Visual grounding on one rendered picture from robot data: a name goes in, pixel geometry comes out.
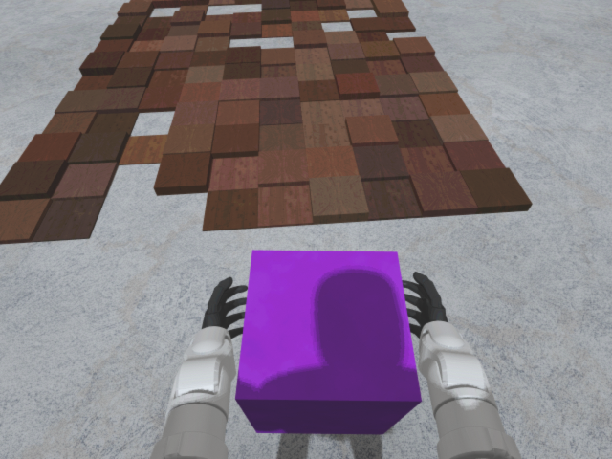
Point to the robot left hand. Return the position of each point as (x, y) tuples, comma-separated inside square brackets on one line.
[(217, 310)]

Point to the carton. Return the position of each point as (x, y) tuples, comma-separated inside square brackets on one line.
[(326, 345)]

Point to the robot right forearm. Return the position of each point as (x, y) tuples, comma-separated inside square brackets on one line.
[(466, 414)]

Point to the robot left forearm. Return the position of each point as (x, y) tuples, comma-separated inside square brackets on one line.
[(198, 407)]

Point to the robot right hand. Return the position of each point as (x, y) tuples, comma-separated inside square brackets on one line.
[(429, 303)]

